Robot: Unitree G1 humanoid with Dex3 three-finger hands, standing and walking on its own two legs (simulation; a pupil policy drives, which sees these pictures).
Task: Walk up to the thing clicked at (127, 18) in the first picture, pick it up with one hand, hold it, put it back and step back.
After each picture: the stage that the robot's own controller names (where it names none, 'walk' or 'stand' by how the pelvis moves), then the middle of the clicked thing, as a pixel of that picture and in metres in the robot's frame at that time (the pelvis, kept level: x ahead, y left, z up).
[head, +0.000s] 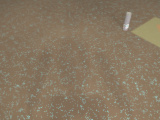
stand; (127, 21) +1.92 -0.55 -0.66
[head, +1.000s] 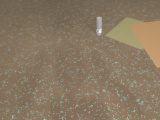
walk; (99, 26) +1.86 -0.03 -0.63
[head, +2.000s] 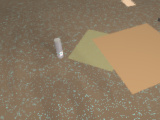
walk; (58, 48) +1.32 +0.37 -0.65
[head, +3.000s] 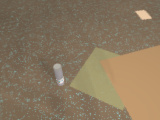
walk; (59, 75) +0.90 +0.31 -0.64
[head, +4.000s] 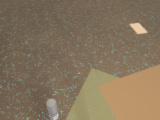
walk; (52, 110) +0.57 +0.22 -0.64
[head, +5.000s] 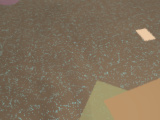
stand; out of the picture +0.44 +0.23 -0.65
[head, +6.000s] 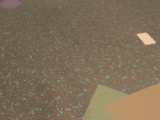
stand; out of the picture +0.43 +0.22 -0.66
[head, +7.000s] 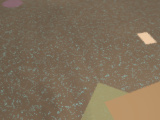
stand; out of the picture +0.45 +0.22 -0.66
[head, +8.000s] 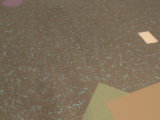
stand; out of the picture +0.44 +0.22 -0.66
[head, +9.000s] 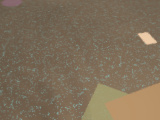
stand; out of the picture +0.44 +0.22 -0.66
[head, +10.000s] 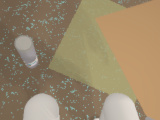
go down; (28, 54) +0.52 +0.24 -0.32
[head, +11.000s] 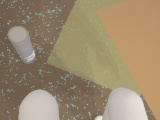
go down; (24, 47) +0.52 +0.25 -0.26
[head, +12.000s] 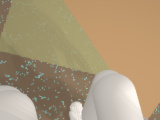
close in; out of the picture +0.50 +0.30 -0.17
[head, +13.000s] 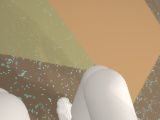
close; out of the picture +0.50 +0.31 -0.16
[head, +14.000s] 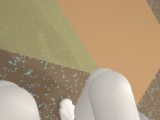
lift; out of the picture +0.43 +0.27 -0.16
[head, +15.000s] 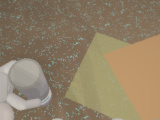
lift; (36, 88) +0.33 +0.17 +0.02
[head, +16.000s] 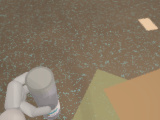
hold; (46, 97) +0.31 +0.14 +0.03
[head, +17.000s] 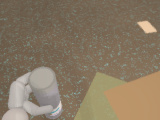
hold; (48, 97) +0.32 +0.14 +0.03
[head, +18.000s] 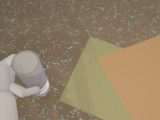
crouch; (35, 78) +0.38 +0.17 -0.03
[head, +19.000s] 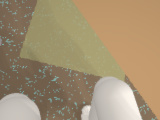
lower; out of the picture +0.52 +0.24 -0.05
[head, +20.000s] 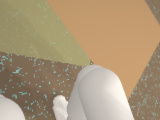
lower; out of the picture +0.47 +0.28 -0.17
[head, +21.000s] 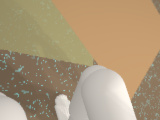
lower; out of the picture +0.47 +0.28 -0.17
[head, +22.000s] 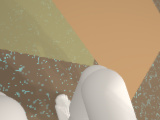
lower; out of the picture +0.47 +0.28 -0.17
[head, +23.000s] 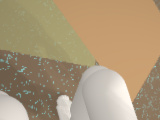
lower; out of the picture +0.47 +0.28 -0.17
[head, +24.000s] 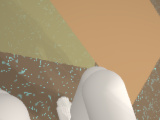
open; out of the picture +0.47 +0.27 -0.17
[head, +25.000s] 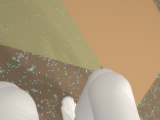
stand; out of the picture +0.46 +0.26 -0.18
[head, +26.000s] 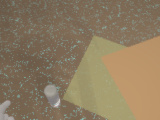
stand; (53, 97) +0.45 +0.18 -0.48
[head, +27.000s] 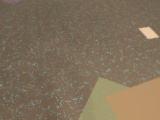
stand; out of the picture +0.42 +0.17 -0.60
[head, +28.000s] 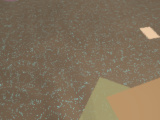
stand; out of the picture +0.41 +0.17 -0.60
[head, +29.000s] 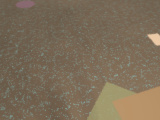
stand; out of the picture +0.44 +0.16 -0.65
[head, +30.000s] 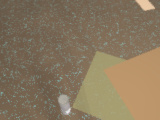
walk; (64, 105) +0.49 +0.15 -0.63
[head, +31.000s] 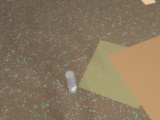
walk; (71, 82) +0.71 +0.16 -0.63
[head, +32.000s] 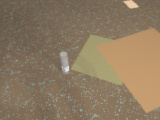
stand; (64, 63) +1.03 +0.24 -0.63
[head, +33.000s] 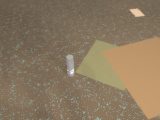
stand; (70, 65) +1.06 +0.17 -0.65
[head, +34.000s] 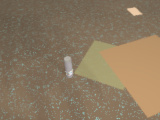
stand; (68, 67) +1.07 +0.20 -0.66
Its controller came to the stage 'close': yes
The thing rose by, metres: 0.67
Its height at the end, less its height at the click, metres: +0.00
